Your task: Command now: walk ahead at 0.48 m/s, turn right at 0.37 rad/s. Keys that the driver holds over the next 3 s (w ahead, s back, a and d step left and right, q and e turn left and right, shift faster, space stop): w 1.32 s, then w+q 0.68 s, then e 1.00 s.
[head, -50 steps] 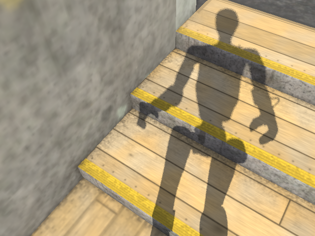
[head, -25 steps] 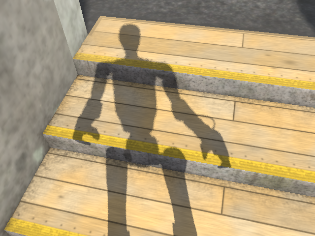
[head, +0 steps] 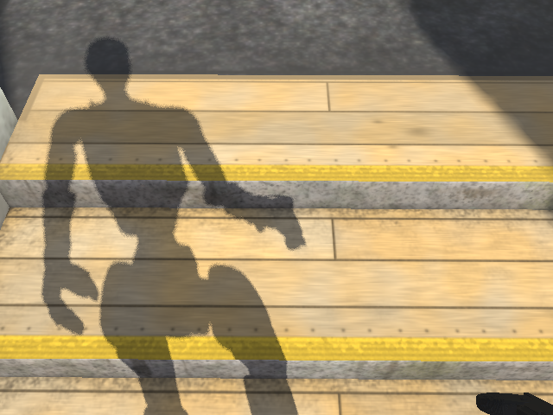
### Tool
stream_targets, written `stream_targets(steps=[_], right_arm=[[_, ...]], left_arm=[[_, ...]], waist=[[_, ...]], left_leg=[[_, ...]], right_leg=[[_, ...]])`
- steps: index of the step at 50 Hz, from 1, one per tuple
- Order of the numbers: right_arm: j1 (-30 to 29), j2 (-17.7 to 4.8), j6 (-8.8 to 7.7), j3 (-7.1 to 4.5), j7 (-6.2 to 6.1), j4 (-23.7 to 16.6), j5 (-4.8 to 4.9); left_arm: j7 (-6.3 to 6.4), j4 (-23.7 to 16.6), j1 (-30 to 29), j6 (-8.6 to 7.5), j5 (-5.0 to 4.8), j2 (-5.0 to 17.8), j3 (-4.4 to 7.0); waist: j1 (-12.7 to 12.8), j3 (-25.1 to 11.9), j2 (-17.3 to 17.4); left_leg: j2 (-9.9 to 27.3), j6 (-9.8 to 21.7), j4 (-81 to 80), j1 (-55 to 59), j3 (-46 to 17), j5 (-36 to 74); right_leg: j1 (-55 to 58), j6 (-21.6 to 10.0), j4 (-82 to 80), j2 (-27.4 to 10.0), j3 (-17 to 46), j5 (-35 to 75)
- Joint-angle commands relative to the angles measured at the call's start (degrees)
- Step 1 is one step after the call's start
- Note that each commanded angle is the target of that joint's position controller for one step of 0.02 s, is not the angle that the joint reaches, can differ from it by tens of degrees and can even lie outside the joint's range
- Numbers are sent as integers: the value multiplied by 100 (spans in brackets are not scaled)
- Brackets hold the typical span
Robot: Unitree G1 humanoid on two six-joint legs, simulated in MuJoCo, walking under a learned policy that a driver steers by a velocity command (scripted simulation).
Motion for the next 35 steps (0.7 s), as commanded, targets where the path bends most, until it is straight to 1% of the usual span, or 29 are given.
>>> stream_targets(steps=[1, 2, 4, 5, 6, 7, 8, 9, 10, 11, 12, 13, 14, 15, 16, 17, 18, 19, 20, 21, 24, 25, 26, 28, 30, 31, 33, 34, 35], right_arm=[[1789, -694, 147, -246, -133, 511, -15], [1559, -471, 91, -150, -122, 613, 38], [1174, -303, 36, -78, -125, 800, 182], [1031, -386, 40, -81, -161, 850, 246], [919, -536, 65, -96, -222, 901, 230], [515, -871, 107, -133, -251, 785, 223], [1006, -1133, 66, -230, -255, 861, 211], [1082, -1597, -36, -306, -196, 902, 190], [987, -1856, -45, -370, -172, 916, 255], [1029, -1760, -16, -357, -138, 939, 349], [1221, -1471, -52, -286, -147, 863, 403], [1871, -604, -65, -78, 2, 601, 142], [2077, -1090, -190, -231, 218, 1087, 110], [1465, -929, -193, -258, 291, 734, 321], [953, -563, -192, -105, 241, 457, 292], [786, -322, -191, -18, 186, 335, 245], [819, -147, -148, 61, 155, 258, 249], [1022, -161, -105, 81, 173, 236, 298], [1087, -127, -74, 106, 179, 221, 322], [1207, -105, -26, 156, 174, 219, 315], [858, -83, 53, 188, 211, 131, 250], [655, -60, 53, 211, 216, 32, 187], [624, 118, 81, 236, 200, 107, 186], [378, 192, 100, 268, 162, 26, 271], [-133, 403, 50, 381, 164, -256, 300], [-662, 535, -7, 506, 189, -608, 259], [-1247, 544, -123, 607, 249, -980, 171], [-1482, 558, -153, 680, 306, -1154, 79], [-1852, 518, -173, 679, 322, -1291, 97]], left_arm=[[-35, -941, -1115, -137, -23, -108, -122], [-70, -1118, -1240, -83, -84, -299, -202], [-176, -1550, -1629, -98, -5, -650, -430], [-230, -1746, -1704, -142, 88, -624, -500], [-287, -1901, -1675, -181, 152, -579, -521], [-396, -1923, -1374, -219, 186, -595, -628], [-368, -1786, -1386, -273, 252, -408, -496], [-337, -1593, -928, -288, 329, -147, -319], [-298, -1400, -195, -262, 248, 181, -151], [-257, -1166, 556, -200, 127, 364, -20], [-229, -1006, 917, -136, 140, 750, 134], [-145, -738, 830, -103, 220, 1579, 311], [-131, -939, 644, -180, 364, 858, 121], [-219, -866, 202, -281, 257, 659, 26], [-309, -586, 181, -349, 158, 512, 3], [-349, -349, 78, -408, 193, 386, -7], [-378, -172, -141, -428, 253, 27, -86], [-384, -71, -161, -452, 278, -260, -146], [-385, 128, -13, -462, 233, -387, -164], [-377, 234, 15, -445, 157, -326, -130], [-333, 454, 204, -435, 170, -208, -134], [-293, 540, 306, -440, 166, -131, -121], [-252, 769, 726, -416, 230, -150, -130], [-174, 986, 1132, -361, 283, -194, -182], [-106, 1156, 1435, -276, 310, -183, -203], [-68, 1224, 1470, -197, 275, -206, -221], [44, 1318, 1637, -134, 257, -239, -260], [120, 1254, 1452, -114, 168, -68, -209], [160, 1334, 1536, -136, 75, 3, -176]], waist=[[-811, 27, 1166], [-494, 540, 1218], [-109, 987, 1259], [106, 973, 1045], [305, 833, 939], [621, 467, 684], [430, -10, 640], [665, -645, 1049], [1103, -1148, 1248], [1452, -1642, 1196], [1453, -1849, 751], [573, -2383, -2552], [702, -2889, -1310], [460, -1742, -666], [343, -726, 104], [115, -172, 442], [-170, 99, 312], [-307, 81, -47], [-322, 47, -147], [-405, 48, -84], [-411, 111, 135], [-366, 133, 65], [-201, 54, -243], [-53, 196, -366], [103, 431, -265], [114, 613, -118], [232, 567, 93], [198, 379, 222], [327, 403, 92]], left_leg=[[2170, 1494, -989, 2617, -1821, 2434], [2109, 1347, -1418, 1837, -1559, 2066], [1811, 1039, -1998, 686, -834, 1809], [1544, 893, -2170, 220, -388, 1708], [1389, 808, -2229, -211, -74, 2049], [1072, 806, -2600, -1352, 419, 2336], [1083, 1029, -2544, -1495, 179, 3896], [1423, 1158, -2005, -816, 209, 7032], [1519, 1056, -1052, 183, 327, 8787], [1517, 856, 148, 987, 240, 9029], [1300, 564, 1644, 466, -102, 7237], [-134, 226, 4476, -1364, -182, 310], [-305, 291, 6312, -1778, -1595, -234], [-165, 339, 6949, -2594, -1354, -240], [97, 436, 7057, -2960, -944, -201], [330, 542, 7000, -3156, -849, 6], [517, 633, 6803, -3042, -892, 446], [504, 652, 6892, -3036, -896, 607], [480, 617, 7089, -3365, -833, 582], [497, 511, 6864, -3585, -762, 686], [588, 333, 6491, -4197, -544, 1059], [606, 250, 6108, -4261, -431, 1358], [522, 126, 6749, -4633, -195, 1301], [540, 21, 7477, -5683, -246, 951], [479, -17, 8225, -6897, -392, 336], [508, -20, 7881, -7207, -321, 115], [645, -101, 6893, -7104, 95, 448], [788, -55, 5700, -5813, 399, 766], [722, -1, 4805, -4839, 585, 910]], right_leg=[[-3841, 190, 2909, -276, -360, -704], [-3971, 115, 3160, -421, -215, -921], [-4032, -86, 3081, -496, -448, -775], [-3783, -128, 2296, -605, -589, -388], [-3329, -158, 1595, -724, -668, 111], [-1326, -289, -492, -807, -1041, 631], [98, -256, -977, -382, -1504, 1208], [743, -413, -578, -26, -1822, 997], [894, -610, -1154, 105, -1737, 1140], [1274, -818, -2369, 164, -1495, 1713], [2248, -989, -3275, -85, -386, 2306], [3175, -1891, -4954, -1886, 3294, 2655], [3202, -2120, -5498, -2250, 4564, 1818], [2464, -1917, -5652, -2292, 3992, 932], [1687, -1661, -5723, -2079, 3238, 673], [1145, -1486, -5730, -1866, 2462, 935], [702, -1268, -5801, -1470, 1628, 1357], [650, -1280, -5981, -1379, 1289, 1737], [947, -1344, -6105, -1322, 1096, 2017], [1026, -1430, -6155, -1257, 817, 2184], [1102, -1271, -6353, -1238, 282, 2864], [1076, -1221, -6464, -1175, 122, 2945], [1393, -1347, -6438, -1277, 183, 3003], [1941, -1495, -6370, -1491, 419, 2883], [2515, -1558, -6238, -1718, 569, 2877], [2456, -1391, -6201, -1659, 422, 2606], [2406, -1247, -6377, -1616, 380, 2735], [1790, -1266, -7086, -1651, 213, 2952], [1504, -1323, -7638, -1664, 136, 3078]])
